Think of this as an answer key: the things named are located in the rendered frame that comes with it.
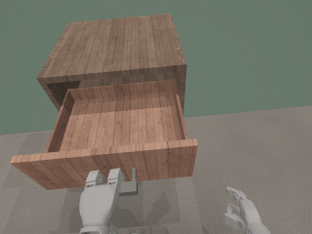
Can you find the robot right forearm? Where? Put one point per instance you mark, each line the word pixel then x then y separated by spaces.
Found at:
pixel 257 228

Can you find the right robot hand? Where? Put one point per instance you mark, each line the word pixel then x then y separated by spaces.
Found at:
pixel 239 218

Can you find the left robot hand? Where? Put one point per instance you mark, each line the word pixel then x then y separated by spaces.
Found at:
pixel 98 202

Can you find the drawer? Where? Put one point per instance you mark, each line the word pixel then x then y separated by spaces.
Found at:
pixel 135 125

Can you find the robot left forearm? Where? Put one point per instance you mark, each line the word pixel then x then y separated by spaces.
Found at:
pixel 94 229

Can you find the cabinet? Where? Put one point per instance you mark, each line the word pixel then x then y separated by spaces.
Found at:
pixel 105 52

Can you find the handle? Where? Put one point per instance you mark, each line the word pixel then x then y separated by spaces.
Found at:
pixel 127 188

